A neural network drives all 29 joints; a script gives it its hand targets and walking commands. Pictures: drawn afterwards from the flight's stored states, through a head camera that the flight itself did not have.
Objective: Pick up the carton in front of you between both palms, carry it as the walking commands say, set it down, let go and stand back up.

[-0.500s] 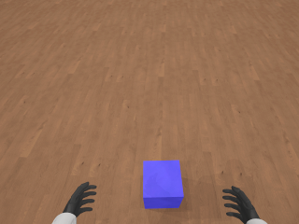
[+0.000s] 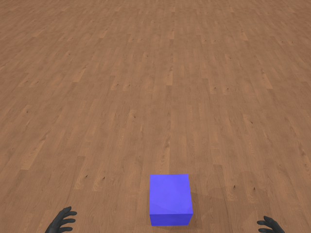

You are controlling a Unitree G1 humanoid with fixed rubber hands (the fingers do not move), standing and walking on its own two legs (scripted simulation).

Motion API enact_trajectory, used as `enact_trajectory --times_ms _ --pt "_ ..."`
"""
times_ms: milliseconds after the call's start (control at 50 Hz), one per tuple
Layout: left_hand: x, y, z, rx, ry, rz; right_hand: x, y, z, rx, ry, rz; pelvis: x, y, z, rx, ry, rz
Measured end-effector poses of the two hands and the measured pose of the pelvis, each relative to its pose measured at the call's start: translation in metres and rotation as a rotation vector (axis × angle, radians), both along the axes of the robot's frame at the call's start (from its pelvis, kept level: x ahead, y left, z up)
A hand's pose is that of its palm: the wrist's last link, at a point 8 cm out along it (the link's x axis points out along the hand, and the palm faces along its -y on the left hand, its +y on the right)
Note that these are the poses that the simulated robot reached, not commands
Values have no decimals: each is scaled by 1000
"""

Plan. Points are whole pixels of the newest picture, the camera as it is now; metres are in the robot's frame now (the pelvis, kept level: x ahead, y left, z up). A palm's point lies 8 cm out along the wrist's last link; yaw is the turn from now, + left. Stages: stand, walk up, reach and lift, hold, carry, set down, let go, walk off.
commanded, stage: stand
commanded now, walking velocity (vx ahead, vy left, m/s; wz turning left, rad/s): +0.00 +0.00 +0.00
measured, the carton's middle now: (169, 200) +0.40 -0.03 -0.64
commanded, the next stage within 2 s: none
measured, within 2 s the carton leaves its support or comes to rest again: neither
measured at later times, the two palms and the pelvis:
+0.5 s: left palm out of the picture +0.10 +0.30 -0.09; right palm out of the picture +0.10 -0.30 -0.09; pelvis -0.01 +0.00 +0.01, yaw +0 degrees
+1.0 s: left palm out of the picture +0.07 +0.30 -0.09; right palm out of the picture +0.07 -0.31 -0.09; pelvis -0.03 -0.01 +0.01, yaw +0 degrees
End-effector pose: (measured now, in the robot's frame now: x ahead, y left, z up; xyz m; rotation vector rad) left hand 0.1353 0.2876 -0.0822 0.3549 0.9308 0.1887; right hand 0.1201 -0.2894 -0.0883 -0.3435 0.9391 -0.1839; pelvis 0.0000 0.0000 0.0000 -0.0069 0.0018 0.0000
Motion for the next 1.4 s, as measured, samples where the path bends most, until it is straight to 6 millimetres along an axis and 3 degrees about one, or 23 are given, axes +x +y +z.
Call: enact_trajectory --times_ms 320,800,1400 --pt "-21 6 -4 1 46 37 -10 -4 1 -14 27 9 -5 -1 4 2 -19 5" --pt "-62 13 -6 7 127 68 -45 -16 -3 -24 103 -4 -24 -5 9 6 -40 3" --pt "-73 18 -7 15 169 78 -58 -24 -5 -29 160 -22 -31 -6 12 7 -48 3"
